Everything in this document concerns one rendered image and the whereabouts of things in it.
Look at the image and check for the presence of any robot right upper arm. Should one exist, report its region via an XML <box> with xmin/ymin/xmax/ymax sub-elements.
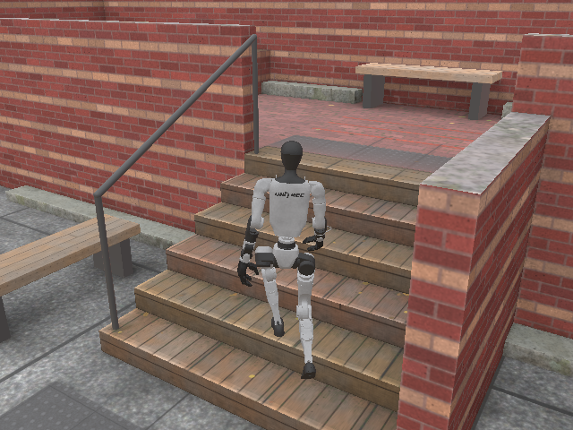
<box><xmin>309</xmin><ymin>181</ymin><xmax>326</xmax><ymax>229</ymax></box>

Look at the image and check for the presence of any robot right hand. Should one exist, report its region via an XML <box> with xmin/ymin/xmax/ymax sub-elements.
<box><xmin>303</xmin><ymin>236</ymin><xmax>323</xmax><ymax>251</ymax></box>

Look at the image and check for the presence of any robot torso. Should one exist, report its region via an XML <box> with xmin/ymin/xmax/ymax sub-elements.
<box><xmin>269</xmin><ymin>175</ymin><xmax>310</xmax><ymax>269</ymax></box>

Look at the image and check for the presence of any right robot foot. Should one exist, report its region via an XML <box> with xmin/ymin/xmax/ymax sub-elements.
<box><xmin>301</xmin><ymin>362</ymin><xmax>316</xmax><ymax>379</ymax></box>

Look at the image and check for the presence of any robot left upper arm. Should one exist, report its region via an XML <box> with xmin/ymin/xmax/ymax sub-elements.
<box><xmin>250</xmin><ymin>178</ymin><xmax>272</xmax><ymax>229</ymax></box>

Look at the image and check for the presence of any left robot forearm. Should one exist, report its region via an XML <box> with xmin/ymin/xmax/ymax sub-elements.
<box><xmin>239</xmin><ymin>215</ymin><xmax>259</xmax><ymax>263</ymax></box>

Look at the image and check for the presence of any robot left hand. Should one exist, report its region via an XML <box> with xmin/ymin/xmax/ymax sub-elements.
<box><xmin>237</xmin><ymin>261</ymin><xmax>259</xmax><ymax>287</ymax></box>

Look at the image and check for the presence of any right robot forearm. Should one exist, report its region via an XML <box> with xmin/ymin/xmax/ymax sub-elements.
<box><xmin>314</xmin><ymin>217</ymin><xmax>327</xmax><ymax>242</ymax></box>

